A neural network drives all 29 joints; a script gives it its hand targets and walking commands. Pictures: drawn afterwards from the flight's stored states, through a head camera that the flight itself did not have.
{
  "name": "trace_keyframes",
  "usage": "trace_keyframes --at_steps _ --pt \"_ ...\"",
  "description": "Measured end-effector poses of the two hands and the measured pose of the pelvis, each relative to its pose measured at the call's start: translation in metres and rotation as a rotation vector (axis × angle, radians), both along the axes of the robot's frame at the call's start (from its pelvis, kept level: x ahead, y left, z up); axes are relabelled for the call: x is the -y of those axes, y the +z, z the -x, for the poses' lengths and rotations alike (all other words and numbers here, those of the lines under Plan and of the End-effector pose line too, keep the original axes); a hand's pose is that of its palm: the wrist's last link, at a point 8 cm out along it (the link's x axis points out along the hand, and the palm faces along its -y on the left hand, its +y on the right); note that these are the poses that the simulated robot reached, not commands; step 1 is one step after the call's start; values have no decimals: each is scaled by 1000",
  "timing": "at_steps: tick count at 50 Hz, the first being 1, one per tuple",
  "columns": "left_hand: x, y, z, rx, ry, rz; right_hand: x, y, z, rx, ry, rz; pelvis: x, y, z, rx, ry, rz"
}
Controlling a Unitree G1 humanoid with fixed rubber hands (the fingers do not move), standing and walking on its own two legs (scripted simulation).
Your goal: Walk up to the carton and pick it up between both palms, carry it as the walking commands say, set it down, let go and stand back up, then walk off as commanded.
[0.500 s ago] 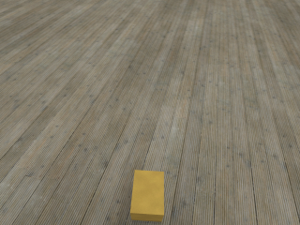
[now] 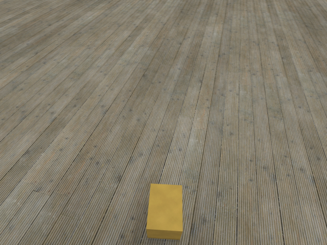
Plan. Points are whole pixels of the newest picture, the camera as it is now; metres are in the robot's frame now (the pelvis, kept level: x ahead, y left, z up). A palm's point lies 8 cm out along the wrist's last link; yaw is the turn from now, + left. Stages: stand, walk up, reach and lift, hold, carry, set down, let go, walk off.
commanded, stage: walk up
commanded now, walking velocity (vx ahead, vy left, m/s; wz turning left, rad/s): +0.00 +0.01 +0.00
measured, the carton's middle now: (165, 211) +0.43 +0.00 -0.67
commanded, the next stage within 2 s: none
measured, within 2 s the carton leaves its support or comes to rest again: neither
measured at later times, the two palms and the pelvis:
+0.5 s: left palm out of the picture +0.03 +0.26 -0.13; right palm out of the picture -0.01 -0.21 -0.11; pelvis -0.02 +0.02 +0.02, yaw +1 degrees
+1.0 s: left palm out of the picture +0.04 +0.18 -0.12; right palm out of the picture +0.08 -0.29 -0.14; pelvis +0.02 -0.06 +0.01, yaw +1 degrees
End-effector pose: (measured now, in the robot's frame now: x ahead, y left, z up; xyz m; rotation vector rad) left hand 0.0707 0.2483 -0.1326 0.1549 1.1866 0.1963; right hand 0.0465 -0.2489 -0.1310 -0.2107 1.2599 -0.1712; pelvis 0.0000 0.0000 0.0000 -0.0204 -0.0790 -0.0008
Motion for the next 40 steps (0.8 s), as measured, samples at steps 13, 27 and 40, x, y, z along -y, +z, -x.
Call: trace_keyframes --at_steps 13,27,40 --pt "-25 -8 42 -102 21 82 -43 30 54 -59 -12 36 -37 18 22 -45 12 38" --pt "-12 12 36 -95 15 10 -32 14 57 -76 -22 -41 -12 20 20 -63 5 0" --pt "60 20 27 -105 9 -36 42 -5 -4 -33 5 -72 57 14 -13 -64 6 -53"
